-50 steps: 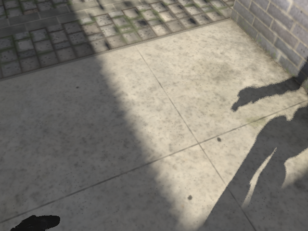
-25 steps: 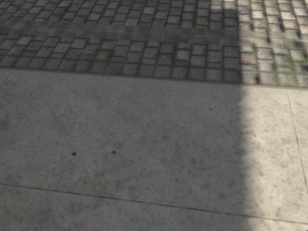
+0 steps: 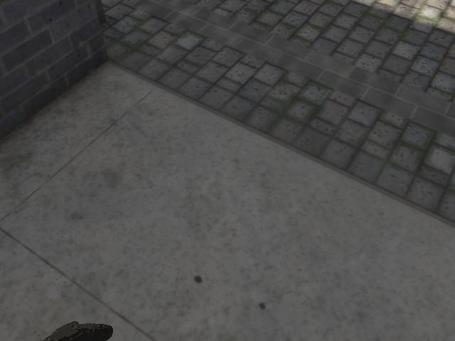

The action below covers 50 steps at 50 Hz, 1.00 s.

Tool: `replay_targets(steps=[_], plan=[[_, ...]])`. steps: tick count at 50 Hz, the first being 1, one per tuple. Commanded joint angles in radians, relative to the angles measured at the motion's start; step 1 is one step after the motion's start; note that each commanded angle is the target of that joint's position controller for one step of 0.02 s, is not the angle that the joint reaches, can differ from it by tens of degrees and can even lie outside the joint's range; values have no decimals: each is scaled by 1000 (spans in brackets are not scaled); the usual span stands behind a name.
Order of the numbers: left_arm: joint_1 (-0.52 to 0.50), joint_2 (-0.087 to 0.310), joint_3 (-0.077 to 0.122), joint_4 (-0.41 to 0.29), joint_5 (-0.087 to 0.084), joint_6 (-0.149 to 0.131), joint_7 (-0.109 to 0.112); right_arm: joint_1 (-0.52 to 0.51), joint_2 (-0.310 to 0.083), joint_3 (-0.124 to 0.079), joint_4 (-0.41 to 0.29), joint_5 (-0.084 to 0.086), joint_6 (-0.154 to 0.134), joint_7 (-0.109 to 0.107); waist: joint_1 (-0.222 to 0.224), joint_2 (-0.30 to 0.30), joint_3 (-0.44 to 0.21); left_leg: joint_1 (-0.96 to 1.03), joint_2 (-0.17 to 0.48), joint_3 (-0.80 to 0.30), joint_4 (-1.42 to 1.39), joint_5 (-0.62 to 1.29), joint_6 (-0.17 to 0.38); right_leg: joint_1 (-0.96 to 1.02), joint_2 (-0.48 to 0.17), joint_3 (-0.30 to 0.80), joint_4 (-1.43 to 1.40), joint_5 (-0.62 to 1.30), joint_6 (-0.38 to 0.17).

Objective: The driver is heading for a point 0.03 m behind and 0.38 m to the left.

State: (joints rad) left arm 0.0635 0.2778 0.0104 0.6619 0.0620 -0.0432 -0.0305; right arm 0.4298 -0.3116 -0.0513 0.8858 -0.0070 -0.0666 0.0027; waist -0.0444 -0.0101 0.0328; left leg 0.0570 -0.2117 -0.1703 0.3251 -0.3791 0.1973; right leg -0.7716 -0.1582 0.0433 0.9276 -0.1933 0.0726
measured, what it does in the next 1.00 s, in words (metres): walks ahead, turning left: right foot, then left foot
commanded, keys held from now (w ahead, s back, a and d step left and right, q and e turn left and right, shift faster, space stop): w+q+shift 0.08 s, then q+shift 0.10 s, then shift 0.50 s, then q+shift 0.32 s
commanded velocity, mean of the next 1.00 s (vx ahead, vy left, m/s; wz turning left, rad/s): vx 0.31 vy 0.00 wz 0.56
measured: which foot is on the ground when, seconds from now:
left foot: down 0.00-0.14, up 0.16-0.48, down 0.50-0.90, up 0.92-1.00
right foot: up 0.00-0.12, down 0.14-0.50, up 0.52-0.88, down 0.90-1.00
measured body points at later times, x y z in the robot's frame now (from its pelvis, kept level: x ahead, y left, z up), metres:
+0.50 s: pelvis +0.38 +0.04 -0.01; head +0.41 +0.07 +0.44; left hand +0.26 +0.29 -0.14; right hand +0.70 -0.09 -0.07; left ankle +0.49 +0.16 -0.73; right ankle +0.33 -0.15 -0.72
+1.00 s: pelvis +0.44 +0.04 +0.01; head +0.47 +0.04 +0.46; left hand +0.40 +0.34 -0.09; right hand +0.66 -0.16 -0.12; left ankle +0.44 +0.14 -0.67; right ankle +0.48 -0.04 -0.73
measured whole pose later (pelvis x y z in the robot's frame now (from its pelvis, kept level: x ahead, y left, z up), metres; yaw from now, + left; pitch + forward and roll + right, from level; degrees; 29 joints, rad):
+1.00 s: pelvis +0.44 +0.04 +0.01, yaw +33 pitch +0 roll +1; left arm 0.21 0.27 0.02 0.73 0.03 0.05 0.06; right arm 0.23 -0.30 -0.10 0.83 -0.03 0.06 0.01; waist -0.03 0.03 0.03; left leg -0.53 -0.14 -0.07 0.90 -0.36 0.00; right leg -0.22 0.00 -0.06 0.47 -0.26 -0.04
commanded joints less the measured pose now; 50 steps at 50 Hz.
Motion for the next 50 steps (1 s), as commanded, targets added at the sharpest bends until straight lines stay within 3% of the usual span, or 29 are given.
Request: replay_targets(steps=[1, 4, 5, 6, 7, 8, 9, 10, 11, 15, 18, 20, 22, 24, 25, 26, 27, 28, 29, 31, 34, 35, 41, 44, 45, 46, 47, 48, 50], plan=[[-130, 59, -1, -114, -20, -16, -4, -1, -161, -40, -49, 7, -28, -3, -14, 55, 99, -272, 202, -217, -147, 809, 72, 230, 120, -111, -225, 216, -33], [20, 135, 24, -92, -35, -20, 19, -41, -221, -54, -51, 17, -33, -11, 67, 72, -65, -186, 213, -222, 70, 1196, -7, 582, 203, -78, -350, 207, -77], [180, 195, 48, -58, -43, -23, 37, -83, -263, -65, -56, 10, -35, -8, 162, 79, -151, -210, 207, -228, 285, 1228, -41, 771, 197, -47, -349, 180, -80], [396, 238, 68, -3, -39, -25, 60, -157, -255, -64, -70, 7, -41, -1, 285, 77, -232, -302, 157, -206, 530, 1152, -72, 999, 146, -36, -384, 202, -84], [552, 282, 81, 41, -1, -34, 76, -182, -86, -28, -101, 7, -46, -4, 302, -107, -303, -490, 50, -106, 935, 241, -100, 1205, -110, 149, -371, 303, -128], [479, 340, 95, 20, 24, -37, 59, -21, -48, -10, -161, 77, -27, -29, 160, -390, -528, -716, -12, 1, 1241, -218, -133, 1392, -434, 622, -402, 616, -272], [374, 244, 93, -14, 1, -24, 51, -86, -161, -26, -130, 24, -6, -43, 173, -198, -473, -724, 99, 38, 1230, -91, -117, 1235, -351, 531, -420, 574, -281], [324, 140, 60, -1, -7, -28, 48, -168, -162, -30, -135, 0, 4, -31, 169, -140, -314, -750, 136, 58, 1181, -31, -118, 1082, -285, 380, -448, 576, -269], [303, 82, 43, 23, -2, -30, 44, -196, -126, -26, -139, -13, 13, -18, 142, -59, -200, -782, 171, 66, 1144, -22, -123, 964, -243, 290, -482, 561, -259], [273, 84, 34, 93, -40, -66, 32, -241, -13, 4, -217, -30, 63, 29, 37, -82, -16, -752, 224, 41, 929, -71, -139, 636, -216, 111, -643, 638, -245], [100, 123, 45, 68, -49, -82, 13, -213, -3, 23, -233, -26, 64, 64, -52, -117, -51, -439, 207, 132, 468, 290, -142, 420, -69, -153, -675, 614, -177], [125, 146, 54, 74, -62, -81, 10, -216, -15, 21, -211, -17, 59, 80, -39, -127, -78, -280, 167, 182, 367, 460, -150, 390, -47, -187, -652, 485, -149], [153, 174, 64, 82, -74, -69, 12, -217, -40, 13, -197, -36, 56, 75, -40, -82, -62, -246, 174, 168, 297, 445, -139, 441, -73, -184, -581, 480, -132], [231, 189, 69, 100, -67, -43, 17, -120, -81, -5, -149, -65, 34, 57, -65, -8, -102, -127, 146, 154, 220, 425, -117, 479, -25, -214, -330, 418, -107], [322, 190, 71, 103, -53, -24, 17, -98, -141, -16, -153, -72, 19, 41, -59, 128, -135, -48, 267, 46, 190, 831, -96, 429, 37, -250, -86, 117, -76], [492, 96, 50, 94, -56, 6, 19, -125, -199, -20, -191, -52, 19, 27, 46, 287, -268, 69, 566, -287, 271, 1459, 44, 321, 138, -206, 269, -524, -44], [552, 90, 42, 120, -60, 41, 35, -121, -159, -9, -203, 5, 22, 20, 42, 183, -417, 80, 611, -326, 271, 1589, 120, 354, 119, -42, 335, -496, -45], [493, 93, 35, 111, -63, 58, 37, -190, -127, -5, -214, 19, 35, -2, 31, 186, -404, -8, 571, -311, 174, 1162, 151, 331, 118, -36, 348, -441, -45], [385, 116, 36, 99, -52, 63, 38, -251, -82, 7, -209, 12, 43, -11, 37, 131, -277, -115, 496, -268, 107, 880, 110, 300, 96, -30, 302, -377, -51], [341, 113, 32, 104, -47, 73, 38, -289, -36, 26, -179, -7, 46, -24, 73, 127, -164, -274, 421, -153, 49, 805, 36, 384, 85, -20, 162, -316, -61], [344, 73, 22, 128, -57, 94, 41, -253, -25, 30, -133, -21, 29, -19, 85, 83, -182, -308, 399, -101, 27, 811, 23, 489, 118, -32, 23, -298, -75], [309, 74, 24, 116, -56, 99, 47, -247, -51, 19, -122, -22, 29, -14, 78, 91, -172, -307, 381, -118, 24, 765, 23, 484, 134, -43, -23, -302, -78], [205, 69, 30, 56, -57, 110, 72, -251, -88, -31, -113, -16, 81, 0, 58, 117, -108, -364, 348, -281, -60, 246, 25, 465, 194, -23, -184, -261, -88], [304, 67, 34, 73, -56, 90, 81, -297, -84, -48, -125, -1, 104, 0, 118, 105, -87, -503, 276, -285, -49, 105, -61, 671, 211, -28, -484, -153, -122], [334, 144, 53, 71, -37, 81, 89, -296, -41, -40, -142, 13, 104, -4, 118, -4, -78, -620, 195, -211, 53, -38, -136, 765, 59, 107, -637, -235, -158], [261, 254, 83, 41, -25, 81, 93, -313, 8, -36, -172, 28, 101, -6, 109, -254, -44, -755, 15, 47, 357, -118, -183, 718, -230, 390, -776, -353, -251], [157, 219, 76, 15, -23, 86, 95, -301, -78, -57, -155, -32, 99, -7, 73, -157, 21, -709, 103, 85, 575, -124, -201, 535, -294, 360, -789, -241, -309], [94, 142, 51, -8, -25, 81, 97, -261, -102, -75, -135, -37, 104, 1, 24, -85, 23, -626, 119, 79, 690, -79, -204, 473, -227, 268, -754, -116, -301], [9, 96, 37, -35, -29, 72, 95, -160, -88, -78, -101, -33, 126, 20, -35, -88, 3, -615, 129, 100, 853, 2, -214, 515, -115, 68, -686, 87, -245]])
